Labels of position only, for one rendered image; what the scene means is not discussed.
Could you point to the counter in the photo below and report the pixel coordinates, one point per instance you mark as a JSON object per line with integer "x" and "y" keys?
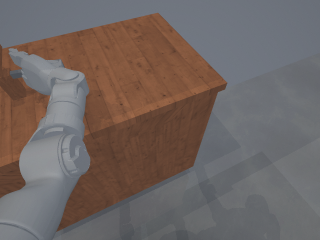
{"x": 149, "y": 102}

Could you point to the left robot forearm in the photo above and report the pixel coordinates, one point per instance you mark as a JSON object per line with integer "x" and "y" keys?
{"x": 66, "y": 106}

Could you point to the robot left hand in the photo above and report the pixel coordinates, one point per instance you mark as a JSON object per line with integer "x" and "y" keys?
{"x": 35, "y": 69}

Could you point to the robot left upper arm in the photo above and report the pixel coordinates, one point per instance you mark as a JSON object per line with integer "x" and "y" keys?
{"x": 51, "y": 168}

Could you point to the tap lever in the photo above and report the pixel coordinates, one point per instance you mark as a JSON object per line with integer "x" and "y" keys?
{"x": 18, "y": 74}

